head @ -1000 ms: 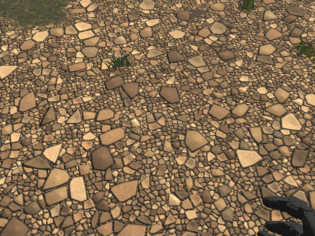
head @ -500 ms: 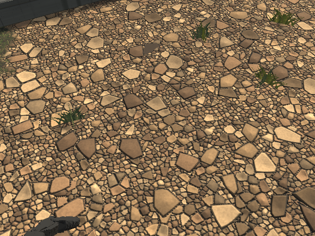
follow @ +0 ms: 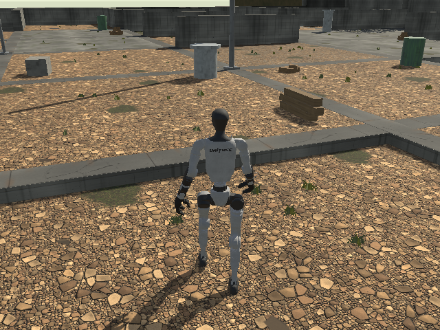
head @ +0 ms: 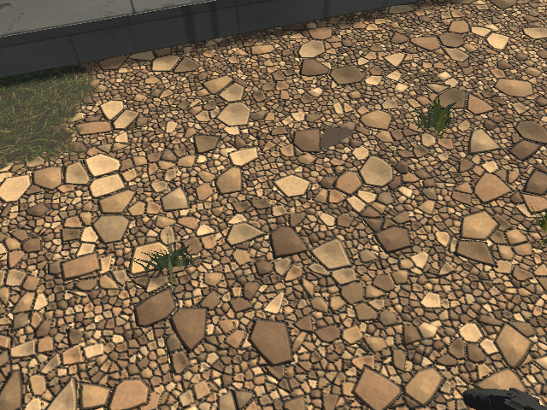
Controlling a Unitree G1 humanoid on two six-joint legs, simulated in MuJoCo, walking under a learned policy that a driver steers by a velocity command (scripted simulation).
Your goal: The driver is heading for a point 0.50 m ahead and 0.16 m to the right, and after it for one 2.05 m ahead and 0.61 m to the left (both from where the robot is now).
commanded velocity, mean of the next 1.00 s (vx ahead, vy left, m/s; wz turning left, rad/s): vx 0.50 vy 0.00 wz -0.11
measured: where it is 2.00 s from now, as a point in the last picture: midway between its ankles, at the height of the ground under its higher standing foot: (310, 196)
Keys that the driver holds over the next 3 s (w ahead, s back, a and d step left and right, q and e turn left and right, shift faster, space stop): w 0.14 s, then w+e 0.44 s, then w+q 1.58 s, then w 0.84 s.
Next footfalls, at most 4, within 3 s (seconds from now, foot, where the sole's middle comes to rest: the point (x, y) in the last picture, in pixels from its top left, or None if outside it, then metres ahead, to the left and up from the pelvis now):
0.06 left None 0.21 0.13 -0.77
0.62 right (367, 407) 0.49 -0.13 -0.77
1.16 left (303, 280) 0.82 0.04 -0.77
1.62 right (362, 200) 1.12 -0.13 -0.77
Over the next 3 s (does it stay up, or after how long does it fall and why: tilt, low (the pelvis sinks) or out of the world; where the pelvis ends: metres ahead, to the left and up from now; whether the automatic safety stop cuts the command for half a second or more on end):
stays up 1.55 0.33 0.01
